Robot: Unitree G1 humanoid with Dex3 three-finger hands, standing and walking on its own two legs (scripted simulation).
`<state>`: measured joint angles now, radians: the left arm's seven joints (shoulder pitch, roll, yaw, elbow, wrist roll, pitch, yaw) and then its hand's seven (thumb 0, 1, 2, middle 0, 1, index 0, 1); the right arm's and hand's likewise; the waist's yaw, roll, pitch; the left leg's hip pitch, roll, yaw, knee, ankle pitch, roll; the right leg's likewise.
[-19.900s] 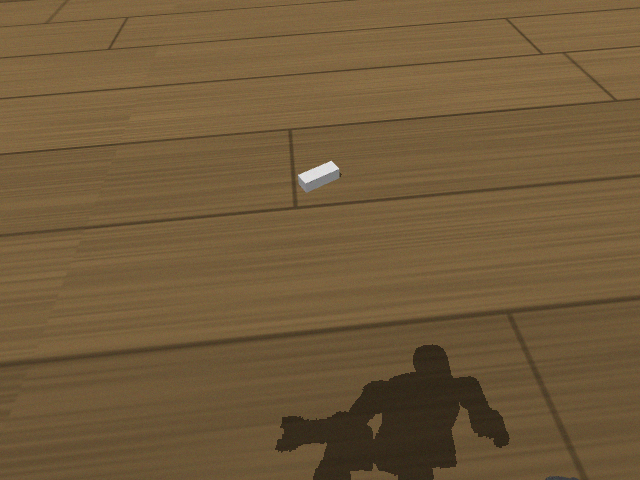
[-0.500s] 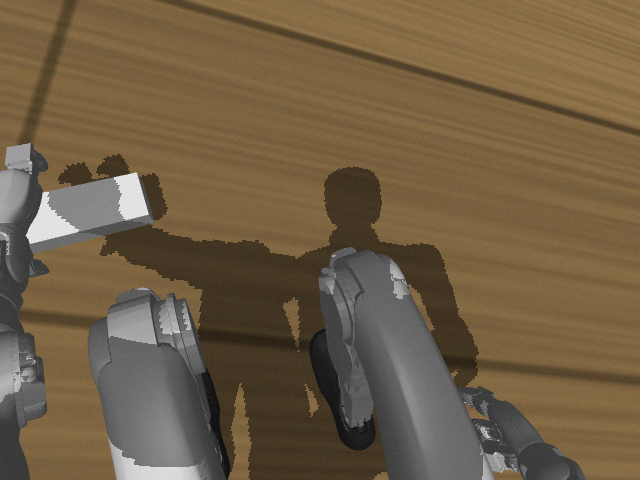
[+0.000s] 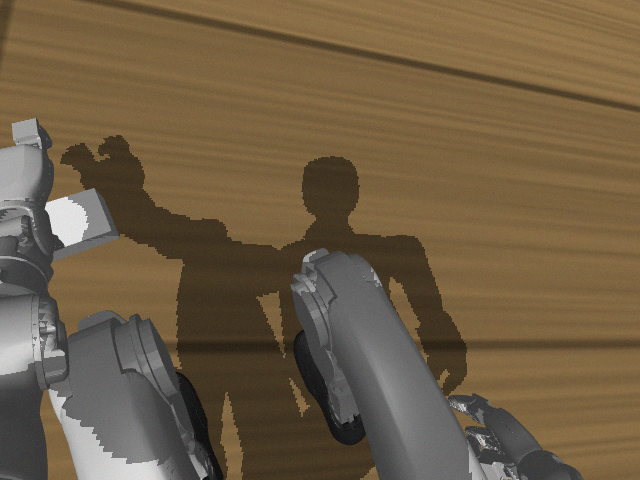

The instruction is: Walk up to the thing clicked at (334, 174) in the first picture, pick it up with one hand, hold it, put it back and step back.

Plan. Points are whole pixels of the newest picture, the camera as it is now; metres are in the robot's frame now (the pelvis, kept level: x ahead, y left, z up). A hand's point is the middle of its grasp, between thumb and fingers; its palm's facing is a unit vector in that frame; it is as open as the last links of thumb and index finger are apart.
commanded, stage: approach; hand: left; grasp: from above
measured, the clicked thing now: (42, 235) +0.46 +0.29 -0.29
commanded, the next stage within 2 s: rest palm in 0.16 s
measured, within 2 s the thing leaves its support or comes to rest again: neither
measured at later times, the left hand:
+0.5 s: hand (25, 243) +0.43 +0.28 -0.20, palm faces -0.45 -0.11 -0.89, open 14.2 cm
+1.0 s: hand (30, 236) +0.45 +0.30 -0.25, palm faces -0.45 -0.15 -0.88, open 14.0 cm
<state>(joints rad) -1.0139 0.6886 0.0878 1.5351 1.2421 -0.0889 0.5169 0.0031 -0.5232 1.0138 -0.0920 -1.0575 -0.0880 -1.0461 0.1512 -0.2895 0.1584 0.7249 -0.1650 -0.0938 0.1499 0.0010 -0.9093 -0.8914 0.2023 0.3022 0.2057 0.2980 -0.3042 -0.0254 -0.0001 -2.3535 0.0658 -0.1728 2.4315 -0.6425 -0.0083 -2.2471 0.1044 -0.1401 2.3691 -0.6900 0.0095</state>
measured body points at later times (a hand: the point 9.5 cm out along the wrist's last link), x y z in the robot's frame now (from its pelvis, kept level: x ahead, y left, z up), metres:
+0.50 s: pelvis +0.00 +0.00 +0.00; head +0.24 +0.11 +0.37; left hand +0.45 +0.29 -0.15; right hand +0.09 -0.26 -0.09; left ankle +0.08 +0.14 -0.29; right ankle +0.10 -0.10 -0.29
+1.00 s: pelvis +0.01 +0.01 -0.01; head +0.28 +0.10 +0.33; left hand +0.47 +0.30 -0.20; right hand +0.03 -0.24 -0.10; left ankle +0.08 +0.14 -0.29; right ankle +0.10 -0.10 -0.29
